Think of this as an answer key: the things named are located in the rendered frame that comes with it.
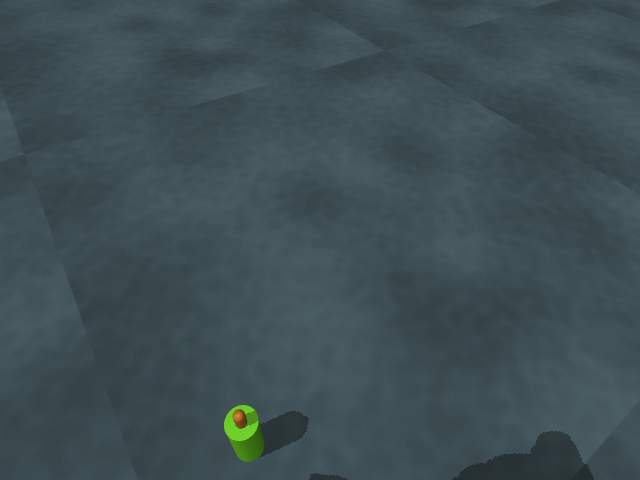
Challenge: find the bottle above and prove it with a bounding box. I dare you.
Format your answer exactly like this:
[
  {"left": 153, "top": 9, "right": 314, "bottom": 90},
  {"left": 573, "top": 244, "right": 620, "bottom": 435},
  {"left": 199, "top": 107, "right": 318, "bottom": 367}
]
[{"left": 224, "top": 405, "right": 264, "bottom": 462}]

